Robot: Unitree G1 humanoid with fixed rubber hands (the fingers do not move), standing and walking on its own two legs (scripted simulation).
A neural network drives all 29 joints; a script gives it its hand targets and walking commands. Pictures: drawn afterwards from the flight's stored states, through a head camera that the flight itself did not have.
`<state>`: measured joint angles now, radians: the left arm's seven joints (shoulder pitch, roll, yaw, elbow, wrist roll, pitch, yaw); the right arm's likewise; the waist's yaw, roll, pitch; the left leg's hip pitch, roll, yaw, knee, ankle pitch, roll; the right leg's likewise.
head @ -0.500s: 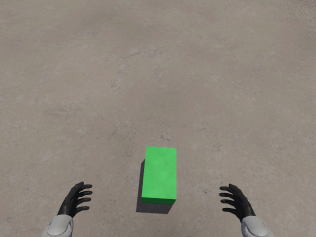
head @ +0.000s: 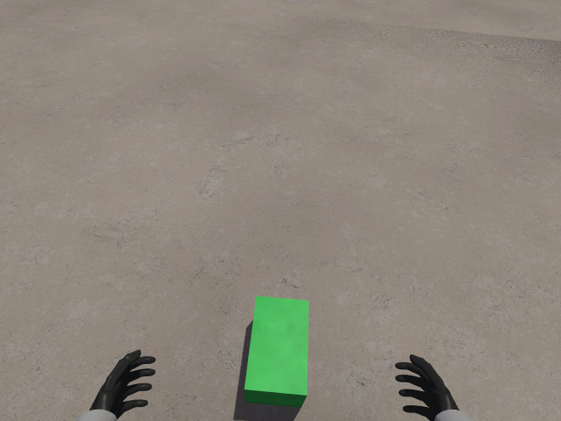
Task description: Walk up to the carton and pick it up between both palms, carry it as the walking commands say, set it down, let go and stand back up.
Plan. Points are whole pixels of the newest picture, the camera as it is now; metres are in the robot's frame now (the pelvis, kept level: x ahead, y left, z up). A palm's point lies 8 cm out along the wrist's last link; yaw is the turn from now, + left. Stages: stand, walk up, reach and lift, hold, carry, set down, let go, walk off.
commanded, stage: let go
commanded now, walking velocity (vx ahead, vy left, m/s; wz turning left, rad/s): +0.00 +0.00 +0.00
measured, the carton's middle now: (278, 349) +0.44 -0.03 -0.69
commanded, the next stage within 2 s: stand in 0.02 s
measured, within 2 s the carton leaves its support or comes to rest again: neither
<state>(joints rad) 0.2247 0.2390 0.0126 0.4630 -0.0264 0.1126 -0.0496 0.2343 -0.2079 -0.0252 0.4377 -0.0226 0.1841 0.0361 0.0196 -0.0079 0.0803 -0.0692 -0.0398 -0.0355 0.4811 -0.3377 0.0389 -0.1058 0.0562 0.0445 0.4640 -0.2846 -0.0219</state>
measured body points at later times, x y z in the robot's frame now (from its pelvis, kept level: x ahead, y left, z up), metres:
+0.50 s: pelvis +0.00 -0.01 +0.00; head -0.04 -0.01 +0.45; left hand +0.12 +0.29 -0.09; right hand +0.13 -0.29 -0.09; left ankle -0.05 +0.10 -0.74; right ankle -0.02 -0.11 -0.74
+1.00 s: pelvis -0.03 -0.01 +0.00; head -0.06 +0.00 +0.45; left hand +0.08 +0.30 -0.10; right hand +0.08 -0.30 -0.10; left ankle -0.05 +0.10 -0.74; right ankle -0.02 -0.11 -0.74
